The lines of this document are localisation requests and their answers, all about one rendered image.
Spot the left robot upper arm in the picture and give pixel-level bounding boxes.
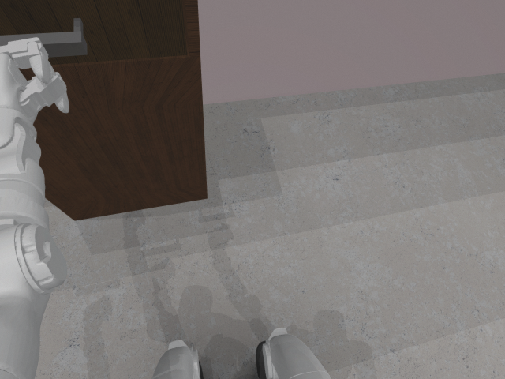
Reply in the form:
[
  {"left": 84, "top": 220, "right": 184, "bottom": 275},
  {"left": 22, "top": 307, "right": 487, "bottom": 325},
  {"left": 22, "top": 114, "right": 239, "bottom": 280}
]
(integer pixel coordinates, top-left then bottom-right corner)
[{"left": 0, "top": 223, "right": 67, "bottom": 379}]

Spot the robot right shin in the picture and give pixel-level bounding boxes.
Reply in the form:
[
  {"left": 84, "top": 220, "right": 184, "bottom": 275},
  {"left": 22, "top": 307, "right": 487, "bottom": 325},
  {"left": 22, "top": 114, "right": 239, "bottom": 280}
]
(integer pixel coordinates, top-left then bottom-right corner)
[{"left": 264, "top": 328, "right": 287, "bottom": 379}]

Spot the drawer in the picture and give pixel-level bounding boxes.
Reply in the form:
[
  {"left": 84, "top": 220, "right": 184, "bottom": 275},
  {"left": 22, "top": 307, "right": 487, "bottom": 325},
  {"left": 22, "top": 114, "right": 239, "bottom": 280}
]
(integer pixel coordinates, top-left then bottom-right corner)
[{"left": 0, "top": 0, "right": 187, "bottom": 65}]

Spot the robot left forearm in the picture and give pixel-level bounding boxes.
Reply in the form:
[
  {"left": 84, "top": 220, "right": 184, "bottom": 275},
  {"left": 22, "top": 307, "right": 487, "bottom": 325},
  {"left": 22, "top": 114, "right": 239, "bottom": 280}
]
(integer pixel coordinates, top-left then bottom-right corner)
[{"left": 0, "top": 107, "right": 49, "bottom": 231}]

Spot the robot left thigh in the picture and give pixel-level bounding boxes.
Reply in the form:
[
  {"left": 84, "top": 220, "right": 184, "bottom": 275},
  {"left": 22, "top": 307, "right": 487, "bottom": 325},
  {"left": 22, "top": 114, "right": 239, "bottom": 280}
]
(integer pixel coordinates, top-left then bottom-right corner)
[{"left": 152, "top": 346, "right": 200, "bottom": 379}]

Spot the handle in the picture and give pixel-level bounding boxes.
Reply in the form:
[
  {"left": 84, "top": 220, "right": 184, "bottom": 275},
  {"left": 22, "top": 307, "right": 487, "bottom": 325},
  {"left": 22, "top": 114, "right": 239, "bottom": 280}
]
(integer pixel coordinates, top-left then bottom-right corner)
[{"left": 0, "top": 18, "right": 88, "bottom": 58}]

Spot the robot left hand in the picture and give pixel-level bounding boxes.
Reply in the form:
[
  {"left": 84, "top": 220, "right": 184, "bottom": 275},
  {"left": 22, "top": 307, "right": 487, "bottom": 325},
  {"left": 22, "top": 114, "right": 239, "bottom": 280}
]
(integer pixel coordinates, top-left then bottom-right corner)
[{"left": 0, "top": 37, "right": 69, "bottom": 124}]

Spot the cabinet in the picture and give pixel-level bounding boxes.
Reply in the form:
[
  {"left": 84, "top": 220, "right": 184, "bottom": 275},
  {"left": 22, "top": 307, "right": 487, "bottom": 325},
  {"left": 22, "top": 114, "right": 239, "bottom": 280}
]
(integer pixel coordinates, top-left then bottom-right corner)
[{"left": 19, "top": 0, "right": 208, "bottom": 221}]

